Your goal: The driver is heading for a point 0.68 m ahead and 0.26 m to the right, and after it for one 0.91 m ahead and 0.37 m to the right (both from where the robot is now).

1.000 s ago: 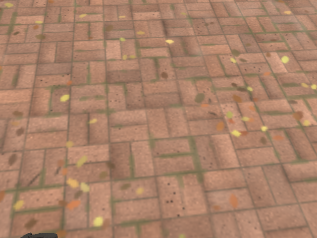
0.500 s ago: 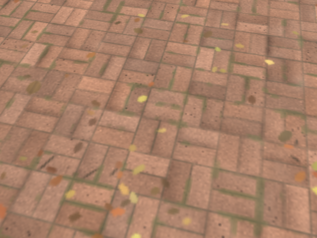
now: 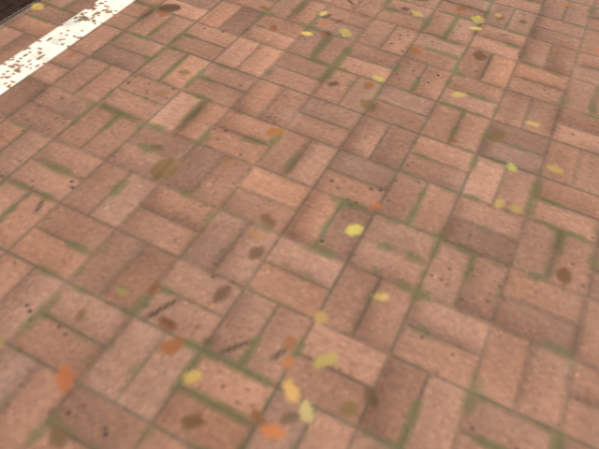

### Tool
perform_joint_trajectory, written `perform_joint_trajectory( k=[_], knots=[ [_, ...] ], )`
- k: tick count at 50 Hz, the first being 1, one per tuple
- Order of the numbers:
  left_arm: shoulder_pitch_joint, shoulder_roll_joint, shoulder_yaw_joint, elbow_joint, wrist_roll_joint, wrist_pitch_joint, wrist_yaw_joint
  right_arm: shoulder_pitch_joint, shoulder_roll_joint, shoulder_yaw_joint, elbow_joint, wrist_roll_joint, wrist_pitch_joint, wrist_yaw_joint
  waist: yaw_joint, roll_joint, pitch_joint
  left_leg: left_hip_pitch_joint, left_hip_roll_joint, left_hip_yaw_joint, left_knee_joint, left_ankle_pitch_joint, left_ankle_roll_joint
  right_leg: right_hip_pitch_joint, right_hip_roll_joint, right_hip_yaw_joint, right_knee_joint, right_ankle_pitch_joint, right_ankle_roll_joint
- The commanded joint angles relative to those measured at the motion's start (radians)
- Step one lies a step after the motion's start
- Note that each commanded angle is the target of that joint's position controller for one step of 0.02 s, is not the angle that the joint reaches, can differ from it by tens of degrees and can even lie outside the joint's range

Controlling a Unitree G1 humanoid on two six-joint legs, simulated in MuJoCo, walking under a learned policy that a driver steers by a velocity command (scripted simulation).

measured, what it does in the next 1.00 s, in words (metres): walks ahead: right foot, then left foot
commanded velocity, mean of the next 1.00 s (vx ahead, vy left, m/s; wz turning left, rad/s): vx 0.42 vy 0.00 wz -0.16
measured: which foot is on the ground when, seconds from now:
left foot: down 0.00-0.12, up 0.14-0.50, down 0.52-1.00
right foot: up 0.00-0.10, down 0.12-0.54, up 0.56-1.00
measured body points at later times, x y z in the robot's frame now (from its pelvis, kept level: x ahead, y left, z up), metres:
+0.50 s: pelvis +0.16 +0.01 -0.01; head +0.20 +0.01 +0.44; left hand +0.11 +0.30 -0.14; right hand +0.41 -0.21 -0.08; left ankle +0.30 +0.14 -0.73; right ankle +0.00 -0.13 -0.74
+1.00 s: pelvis +0.43 +0.02 -0.01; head +0.46 +0.00 +0.44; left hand +0.68 +0.20 -0.10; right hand +0.39 -0.27 -0.14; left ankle +0.30 +0.14 -0.74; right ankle +0.57 -0.14 -0.71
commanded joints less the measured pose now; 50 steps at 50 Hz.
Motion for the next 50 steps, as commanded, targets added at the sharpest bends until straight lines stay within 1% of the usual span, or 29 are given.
perform_joint_trajectory(
  k=[1,4,5,6,7,8,9,11,13,16,18,21,23,24,25,26,27,28,29,30,31,32,34,37,39,43,47,48,50],
  knots=[
    [-0.073,0.095,0.014,-0.083,-0.012,-0.033,-0.015,0.05,-0.191,-0.052,-0.02,0.007,-0.01,0.006,-0.052,0.203,-0.023,0.059,0.256,-0.317,-0.218,-0.304,0.18,-0.003,0.016,-0.031,-0.115,-0.05,-0.034],
    [0.019,0.068,0.007,-0.038,-0.011,-0.07,-0.025,0.027,-0.178,-0.044,-0.005,0.021,-0.016,0.007,0.008,0.144,-0.006,-0.021,0.221,-0.314,-0.179,-0.361,0.148,0.176,0.035,-0.062,-0.343,0.077,-0.1],
    [0.081,0.072,0.008,-0.014,-0.005,-0.08,-0.023,0.011,-0.146,-0.034,-0.007,0.017,-0.022,0.006,0.035,0.124,-0.026,-0.085,0.183,-0.291,-0.127,-0.336,0.117,0.288,0.005,-0.017,-0.375,0.098,-0.123],
    [0.19,0.11,0.015,0.013,0.004,-0.088,-0.017,-0.032,-0.083,-0.016,-0.023,0.008,-0.032,0.008,0.072,0.024,-0.053,-0.204,0.112,-0.194,0.069,-0.302,0.062,0.42,-0.127,0.142,-0.429,0.045,-0.17],
    [0.241,0.222,0.042,0.035,0.008,-0.091,-0.019,-0.046,-0.06,-0.013,-0.069,0.012,-0.05,0.011,0.057,-0.193,-0.035,-0.403,-0.025,0.028,0.287,-0.282,-0.009,0.476,-0.291,0.44,-0.535,-0.158,-0.288],
    [0.242,0.201,0.041,0.026,0.014,-0.1,-0.019,-0.107,-0.146,-0.036,-0.08,0.023,-0.066,0.006,0.101,-0.173,0.052,-0.536,0.017,0.008,0.451,-0.363,-0.032,0.446,-0.385,0.604,-0.619,-0.253,-0.369],
    [0.214,0.153,0.027,0.019,0.012,-0.107,-0.009,-0.091,-0.164,-0.049,-0.07,0.038,-0.078,0.01,0.078,-0.121,0.086,-0.587,0.059,-0.034,0.54,-0.295,-0.03,0.447,-0.363,0.564,-0.62,-0.284,-0.356],
    [0.185,0.122,0.015,0.011,-0.002,-0.111,-0.002,-0.068,-0.14,-0.048,-0.05,0.027,-0.087,0.021,0.059,-0.113,0.089,-0.646,0.1,-0.013,0.561,-0.16,-0.038,0.488,-0.293,0.434,-0.631,-0.19,-0.301],
    [0.199,0.103,0.007,0.013,0.001,-0.108,0.002,-0.094,-0.106,-0.042,-0.049,0.018,-0.097,0.031,0.066,-0.092,0.074,-0.595,0.121,0.021,0.501,-0.038,-0.053,0.468,-0.235,0.3,-0.649,0.007,-0.268],
    [0.211,0.111,0.007,0.014,-0.001,-0.099,0.005,-0.14,-0.047,-0.022,-0.058,0.019,-0.104,0.045,0.081,-0.089,0.054,-0.46,0.109,0.083,0.329,0.088,-0.079,0.391,-0.171,0.145,-0.653,0.219,-0.251],
    [0.235,0.136,0.012,0.017,-0.004,-0.095,0.005,-0.182,-0.031,-0.013,-0.071,0.024,-0.107,0.055,0.098,-0.092,0.06,-0.362,0.093,0.105,0.203,0.148,-0.082,0.338,-0.161,0.095,-0.653,0.273,-0.244],
    [0.278,0.164,0.02,0.033,-0.017,-0.091,0.002,-0.21,-0.057,-0.017,-0.084,0.033,-0.108,0.066,0.1,-0.097,0.079,-0.293,0.084,0.104,0.113,0.173,-0.063,0.339,-0.207,0.102,-0.649,0.288,-0.244],
    [0.282,0.171,0.024,0.04,-0.024,-0.086,0.001,-0.195,-0.086,-0.026,-0.087,0.035,-0.11,0.069,0.072,-0.1,0.083,-0.243,0.078,0.093,0.071,0.15,-0.032,0.366,-0.239,0.118,-0.621,0.368,-0.231],
    [0.271,0.181,0.026,0.041,-0.025,-0.082,0.002,-0.149,-0.107,-0.037,-0.079,0.033,-0.112,0.066,0.032,-0.103,0.06,-0.168,0.061,0.098,0.051,0.134,-0.015,0.372,-0.24,0.115,-0.567,0.504,-0.22],
    [0.258,0.182,0.025,0.04,-0.026,-0.079,0.004,-0.047,-0.137,-0.055,-0.051,0.029,-0.111,0.059,-0.034,-0.089,-0.002,-0.017,0.039,0.112,0.023,0.132,0.009,0.354,-0.21,0.079,-0.443,0.666,-0.197],
    [0.259,0.157,0.015,0.035,-0.017,-0.08,0.004,0.111,-0.18,-0.079,-0.008,0.028,-0.109,0.047,-0.111,-0.068,-0.108,0.219,0.05,0.102,0.031,0.131,0.034,0.266,-0.158,0.041,-0.246,0.706,-0.166],
    [0.263,0.077,-0.014,0.002,0.019,-0.083,0.003,0.298,-0.26,-0.099,0.019,0.011,-0.1,0.029,-0.173,0.088,-0.284,0.523,0.279,-0.144,0.055,0.066,0.093,0.053,-0.088,0.006,0.098,0.384,-0.124],
    [0.377,-0.021,-0.039,-0.016,-0.01,-0.1,0.003,0.311,-0.303,-0.098,0.029,-0.004,-0.099,0.037,-0.093,0.375,-0.426,0.68,0.479,-0.616,-0.137,-0.249,0.217,-0.208,0.064,0.064,0.396,-0.209,-0.086],
    [0.293,0.111,-0.005,-0.006,-0.04,-0.108,0.001,0.261,-0.198,-0.072,0.023,0.001,-0.105,0.038,-0.121,0.244,-0.294,0.561,0.447,-0.605,-0.218,-0.363,0.176,-0.299,0.014,0.14,0.5,-0.179,-0.092],
    [0.213,0.143,0.009,-0.034,-0.05,-0.111,-0.001,0.194,-0.162,-0.058,0.026,0.011,-0.109,0.035,-0.101,0.205,-0.154,0.438,0.423,-0.444,-0.224,-0.3,0.143,-0.345,-0.029,0.113,0.505,-0.085,-0.105],
    [0.186,0.125,0.007,-0.033,-0.039,-0.109,0.003,0.135,-0.135,-0.049,0.029,0.009,-0.114,0.036,-0.067,0.133,-0.096,0.324,0.382,-0.332,-0.242,-0.165,0.127,-0.309,-0.07,0.098,0.473,-0.001,-0.103],
    [0.185,0.109,0.011,-0.029,-0.025,-0.102,0.003,0.091,-0.108,-0.044,0.033,0.004,-0.119,0.038,-0.038,0.134,-0.053,0.24,0.341,-0.232,-0.268,-0.07,0.118,-0.275,-0.095,0.102,0.427,0.058,-0.098],
    [0.222,0.07,0.01,-0.014,-0.029,-0.078,-0.001,0.048,-0.084,-0.043,0.048,-0.007,-0.138,0.037,0.003,0.149,-0.036,0.152,0.309,-0.113,-0.323,0.029,0.115,-0.197,-0.118,0.102,0.404,0.12,-0.087],
    [0.182,0.043,0.009,-0.033,-0.024,-0.052,0.002,0.039,-0.095,-0.051,0.079,-0.007,-0.154,0.032,0.019,0.103,0.019,0.111,0.31,0.007,-0.366,0.149,0.127,-0.252,-0.118,0.111,0.354,0.185,-0.067],
    [0.133,0.039,0.009,-0.054,-0.019,-0.052,-0.001,0.051,-0.107,-0.056,0.097,-0.012,-0.153,0.025,0.012,0.084,0.044,0.13,0.307,0.067,-0.376,0.193,0.13,-0.304,-0.112,0.122,0.262,0.271,-0.056],
    [0.004,0.018,-0.006,-0.098,-0.012,-0.066,-0.03,0.073,-0.143,-0.065,0.118,-0.004,-0.14,0.012,-0.031,0.054,0.076,0.163,0.293,0.192,-0.388,0.252,0.112,-0.278,-0.095,0.037,0.016,0.434,-0.063],
    [-0.116,0.01,-0.016,-0.164,-0.014,-0.069,-0.057,0.146,-0.174,-0.076,0.155,0.015,-0.113,0.008,-0.076,0.039,0.106,0.313,0.331,0.244,-0.339,0.335,0.1,-0.324,-0.08,-0.02,-0.117,0.395,-0.101],
    [-0.129,0.015,-0.015,-0.179,-0.014,-0.07,-0.063,0.153,-0.182,-0.079,0.161,0.02,-0.104,0.008,-0.074,0.045,0.103,0.35,0.339,0.256,-0.31,0.398,0.093,-0.323,-0.07,-0.037,-0.136,0.358,-0.115],
    [-0.109,0.042,-0.001,-0.198,-0.014,-0.066,-0.069,0.142,-0.21,-0.086,0.159,0.027,-0.087,0.004,-0.04,0.081,0.053,0.397,0.341,0.284,-0.199,0.719,0.072,-0.236,-0.012,-0.095,-0.15,0.263,-0.151]
  ],
)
